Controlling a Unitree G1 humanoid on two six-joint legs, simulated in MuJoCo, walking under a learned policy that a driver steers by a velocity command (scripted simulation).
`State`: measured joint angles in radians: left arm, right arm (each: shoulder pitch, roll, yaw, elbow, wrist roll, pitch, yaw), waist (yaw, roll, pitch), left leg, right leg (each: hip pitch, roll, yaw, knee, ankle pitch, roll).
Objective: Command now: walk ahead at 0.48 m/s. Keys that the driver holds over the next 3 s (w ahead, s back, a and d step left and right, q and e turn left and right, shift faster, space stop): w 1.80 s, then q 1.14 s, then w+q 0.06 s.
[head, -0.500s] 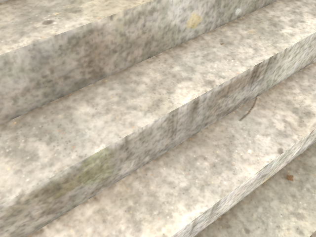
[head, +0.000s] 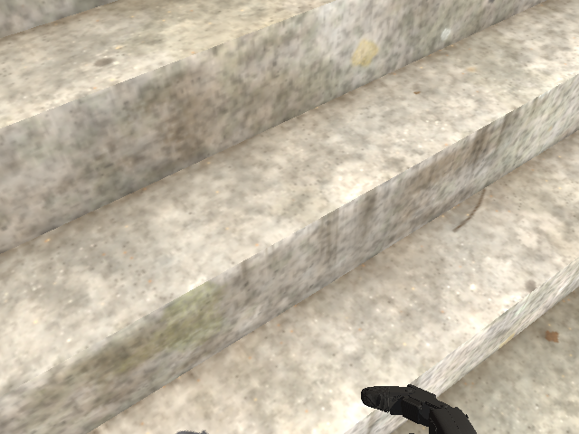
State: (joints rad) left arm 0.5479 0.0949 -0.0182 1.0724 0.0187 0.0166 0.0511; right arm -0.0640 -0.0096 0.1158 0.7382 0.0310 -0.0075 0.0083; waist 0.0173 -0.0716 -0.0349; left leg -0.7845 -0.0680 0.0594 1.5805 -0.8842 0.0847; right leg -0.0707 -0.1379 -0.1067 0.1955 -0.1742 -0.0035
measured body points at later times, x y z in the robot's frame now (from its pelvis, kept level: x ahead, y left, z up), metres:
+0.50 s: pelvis +0.00 +0.00 +0.00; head +0.01 -0.02 +0.45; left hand -0.09 +0.19 -0.15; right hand +0.24 -0.13 -0.08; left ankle -0.01 +0.13 -0.56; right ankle -0.05 -0.10 -0.76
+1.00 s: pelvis +0.00 +0.00 +0.00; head +0.01 -0.01 +0.45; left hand -0.09 +0.20 -0.15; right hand +0.24 -0.13 -0.07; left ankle -0.01 +0.13 -0.56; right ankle -0.05 -0.10 -0.76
